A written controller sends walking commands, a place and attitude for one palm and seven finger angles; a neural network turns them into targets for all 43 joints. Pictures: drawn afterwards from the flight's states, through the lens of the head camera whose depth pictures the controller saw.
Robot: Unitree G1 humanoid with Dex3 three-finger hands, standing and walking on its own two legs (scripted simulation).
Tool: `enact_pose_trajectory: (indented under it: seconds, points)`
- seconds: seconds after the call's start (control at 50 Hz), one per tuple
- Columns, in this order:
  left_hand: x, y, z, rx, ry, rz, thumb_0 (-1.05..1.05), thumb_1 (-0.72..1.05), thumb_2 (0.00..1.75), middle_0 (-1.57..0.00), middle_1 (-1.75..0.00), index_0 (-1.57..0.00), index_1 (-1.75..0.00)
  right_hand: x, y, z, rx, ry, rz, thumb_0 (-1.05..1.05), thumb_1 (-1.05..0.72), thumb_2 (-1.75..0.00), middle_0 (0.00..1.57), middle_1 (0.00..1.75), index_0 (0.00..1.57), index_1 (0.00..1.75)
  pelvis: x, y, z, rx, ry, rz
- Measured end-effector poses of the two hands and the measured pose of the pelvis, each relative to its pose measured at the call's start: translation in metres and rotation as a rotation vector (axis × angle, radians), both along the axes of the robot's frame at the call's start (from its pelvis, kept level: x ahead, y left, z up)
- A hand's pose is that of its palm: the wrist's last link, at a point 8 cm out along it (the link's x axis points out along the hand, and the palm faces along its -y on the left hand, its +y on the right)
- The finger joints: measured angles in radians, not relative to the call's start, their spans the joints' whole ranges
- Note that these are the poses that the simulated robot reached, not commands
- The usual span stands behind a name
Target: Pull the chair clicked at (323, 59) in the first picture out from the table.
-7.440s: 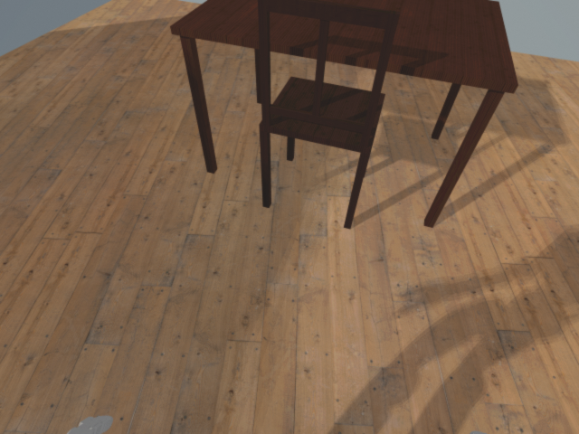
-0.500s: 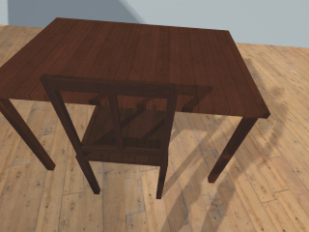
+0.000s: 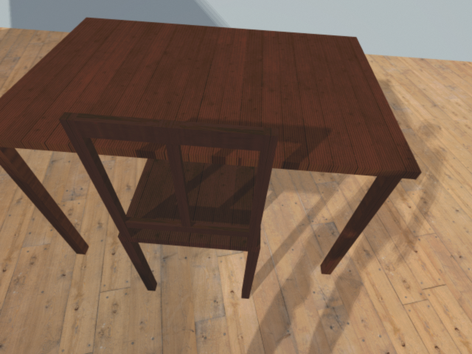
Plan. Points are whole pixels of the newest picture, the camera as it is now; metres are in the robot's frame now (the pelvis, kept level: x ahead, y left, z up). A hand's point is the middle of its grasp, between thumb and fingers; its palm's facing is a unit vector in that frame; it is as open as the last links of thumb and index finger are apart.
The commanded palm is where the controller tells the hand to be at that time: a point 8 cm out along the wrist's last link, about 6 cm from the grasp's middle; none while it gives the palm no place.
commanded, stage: look again from close up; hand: left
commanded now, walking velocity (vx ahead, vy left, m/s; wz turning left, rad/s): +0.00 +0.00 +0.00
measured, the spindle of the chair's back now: (180, 189) +0.47 +0.16 -0.07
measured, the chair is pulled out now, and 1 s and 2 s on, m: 0.00 0.00 0.00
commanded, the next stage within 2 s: raise the hand toward the chair's back in 0.80 s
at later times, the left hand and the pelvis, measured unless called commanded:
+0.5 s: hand out of the picture +0.01 +0.16 -0.18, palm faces +0.02 -0.98 -0.18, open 7.3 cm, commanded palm none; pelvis +0.01 +0.00 +0.00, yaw +0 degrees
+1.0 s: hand out of the picture +0.06 +0.19 -0.14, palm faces +0.16 -0.96 -0.24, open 7.3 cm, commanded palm +0.11 +0.21 -0.07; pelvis +0.01 -0.01 +0.00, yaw +0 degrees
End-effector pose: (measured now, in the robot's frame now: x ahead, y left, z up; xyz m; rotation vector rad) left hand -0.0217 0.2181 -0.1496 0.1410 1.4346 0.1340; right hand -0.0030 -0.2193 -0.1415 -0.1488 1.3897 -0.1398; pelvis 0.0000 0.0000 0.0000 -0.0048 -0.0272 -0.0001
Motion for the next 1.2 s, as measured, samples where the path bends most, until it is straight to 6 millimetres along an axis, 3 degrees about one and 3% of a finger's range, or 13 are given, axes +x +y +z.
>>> enact_pose_trajectory:
  seconds: [0.16,0.34,0.92,0.96,1.04,1.12,1.16,1.2]
  points:
    - [0.02,-0.007,-0.002,-0.007,-0.038,-0.006,0.0,0.91,0.9,-0.2,-0.3,-0.2,-0.3,0.001,0.002,-0.001,0.003,0.009,-0.012,0.01,-0.92,-0.9,0.2,0.29,0.2,0.3,0.005,-0.002,0.0,0.0,-0.006,-0.003]
    - [0.03,-0.004,-0.001,0.001,-0.052,-0.008,0.01,0.91,0.9,-0.2,-0.3,-0.2,-0.3,0.003,0.001,0.0,0.0,0.011,-0.02,0.0,-0.92,-0.9,0.2,0.29,0.2,0.3,0.009,-0.004,0.001,-0.001,-0.005,-0.004]
    - [0.011,-0.015,-0.003,-0.022,-0.013,0.007,0.0,0.9,0.9,-0.2,-0.3,-0.2,-0.3,-0.003,0.006,0.0,0.004,0.022,-0.027,0.0,-0.92,-0.9,0.2,0.29,0.2,0.3,0.009,-0.003,0.001,-0.004,-0.004,-0.006]
    - [0.031,-0.002,0.012,0.023,-0.128,0.067,0.03,0.93,0.9,-0.2,-0.3,-0.21,-0.3,0.002,-0.001,0.004,-0.024,-0.062,-0.019,0.02,-0.93,-0.9,0.21,0.3,0.2,0.3,0.007,-0.004,-0.001,0.003,-0.001,-0.009]
    - [0.104,0.017,0.072,0.117,-0.586,0.081,0.05,0.94,0.89,-0.2,-0.29,-0.2,-0.3,0.033,-0.023,0.014,-0.067,-0.341,-0.014,0.03,-0.94,-0.9,0.21,0.3,0.2,0.3,0.001,-0.007,-0.007,0.018,0.024,0.015]
    - [0.178,0.0,0.122,0.054,-1.046,0.014,0.04,0.86,0.86,-0.18,-0.28,-0.19,-0.29,0.081,-0.047,0.026,-0.105,-0.577,0.063,0.02,-0.93,-0.9,0.21,0.3,0.2,0.3,-0.011,-0.013,-0.02,0.008,0.097,0.031]
    - [0.199,-0.016,0.133,-0.041,-1.246,-0.019,0.03,0.82,0.85,-0.18,-0.28,-0.18,-0.28,0.106,-0.057,0.035,-0.123,-0.684,0.095,0.02,-0.92,-0.9,0.21,0.3,0.2,0.3,-0.017,-0.018,-0.032,0.012,0.145,0.018]
    - [0.205,-0.032,0.132,-0.13,-1.392,-0.079,0.02,0.77,0.83,-0.17,-0.27,-0.18,-0.27,0.13,-0.066,0.042,-0.136,-0.778,0.127,0.02,-0.92,-0.9,0.21,0.3,0.2,0.3,-0.022,-0.025,-0.045,0.014,0.185,0.007]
